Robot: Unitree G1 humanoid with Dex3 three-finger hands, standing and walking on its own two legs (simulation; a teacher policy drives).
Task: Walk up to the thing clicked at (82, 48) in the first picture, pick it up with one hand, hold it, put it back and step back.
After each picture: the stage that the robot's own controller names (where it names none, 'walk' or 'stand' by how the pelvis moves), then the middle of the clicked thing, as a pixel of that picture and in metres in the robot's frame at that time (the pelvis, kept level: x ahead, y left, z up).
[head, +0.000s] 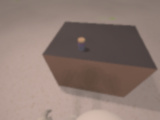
stand; (81, 44) +0.69 +0.12 +0.00
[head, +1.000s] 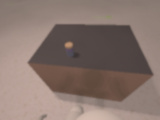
walk; (69, 49) +0.57 +0.23 +0.02
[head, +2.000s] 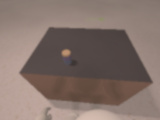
stand; (67, 57) +0.50 +0.21 +0.00
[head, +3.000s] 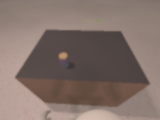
stand; (64, 60) +0.47 +0.23 +0.00
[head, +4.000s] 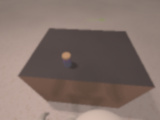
stand; (67, 60) +0.47 +0.21 +0.00
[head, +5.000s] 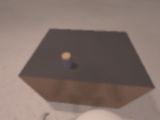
stand; (67, 60) +0.47 +0.21 +0.00
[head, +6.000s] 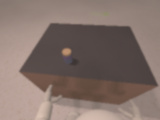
rise first; (67, 56) +0.48 +0.21 +0.01
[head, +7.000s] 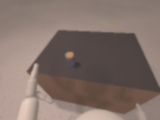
go down; (70, 59) +0.48 +0.22 +0.01
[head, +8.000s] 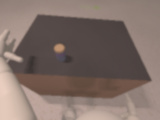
go down; (60, 53) +0.48 +0.21 +0.03
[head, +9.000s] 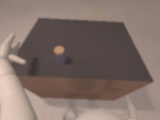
approach; (60, 55) +0.47 +0.21 +0.03
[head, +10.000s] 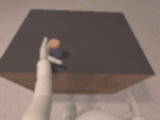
close in; (55, 49) +0.48 +0.22 +0.07
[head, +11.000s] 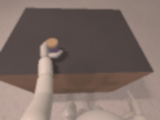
close; (54, 48) +0.48 +0.22 +0.07
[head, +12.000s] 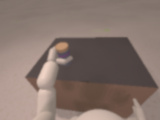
lift; (64, 54) +0.33 +0.17 +0.25
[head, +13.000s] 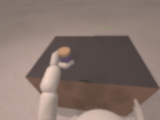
hold; (65, 58) +0.33 +0.16 +0.21
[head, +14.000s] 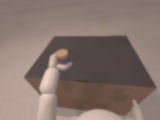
hold; (63, 60) +0.33 +0.18 +0.19
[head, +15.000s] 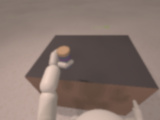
hold; (65, 58) +0.33 +0.17 +0.21
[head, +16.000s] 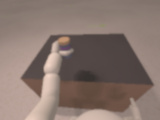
crouch; (65, 48) +0.41 +0.17 +0.22
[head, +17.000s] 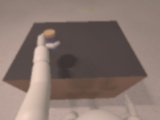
lower; (51, 40) +0.50 +0.23 +0.16
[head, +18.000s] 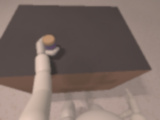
lower; (50, 45) +0.49 +0.22 +0.07
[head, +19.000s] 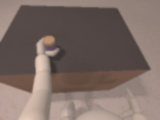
lower; (50, 46) +0.49 +0.22 +0.07
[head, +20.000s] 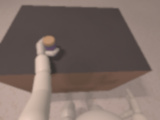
lower; (50, 46) +0.49 +0.23 +0.07
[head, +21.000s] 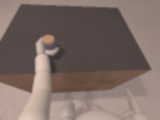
lower; (50, 45) +0.49 +0.23 +0.08
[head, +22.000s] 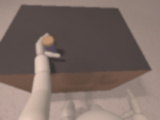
open; (50, 46) +0.49 +0.23 +0.07
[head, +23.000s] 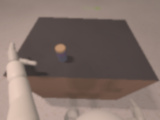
sink last; (61, 53) +0.47 +0.21 +0.05
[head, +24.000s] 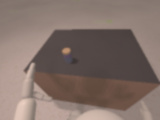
stand; (67, 55) +0.51 +0.24 +0.04
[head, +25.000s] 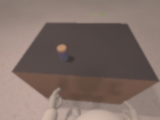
stand; (63, 53) +0.49 +0.23 +0.05
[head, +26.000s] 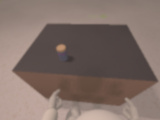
stand; (62, 53) +0.50 +0.23 +0.06
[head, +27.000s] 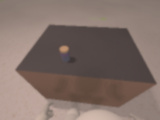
stand; (65, 54) +0.49 +0.23 +0.04
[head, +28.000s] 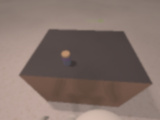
stand; (66, 58) +0.49 +0.22 +0.00
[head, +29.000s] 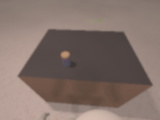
stand; (66, 59) +0.48 +0.22 +0.00
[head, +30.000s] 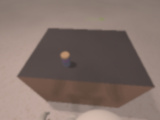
stand; (66, 59) +0.47 +0.22 +0.00
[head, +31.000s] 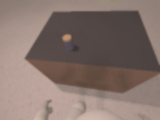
walk; (68, 42) +0.57 +0.23 +0.02
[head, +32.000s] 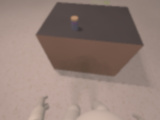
walk; (74, 23) +0.85 +0.20 +0.02
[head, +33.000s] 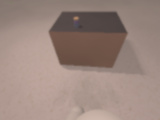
stand; (76, 22) +1.15 +0.30 +0.01
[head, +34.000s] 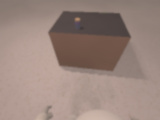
stand; (77, 23) +1.10 +0.22 +0.00
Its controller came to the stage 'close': yes
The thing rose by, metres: 0.22
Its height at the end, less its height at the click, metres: +0.00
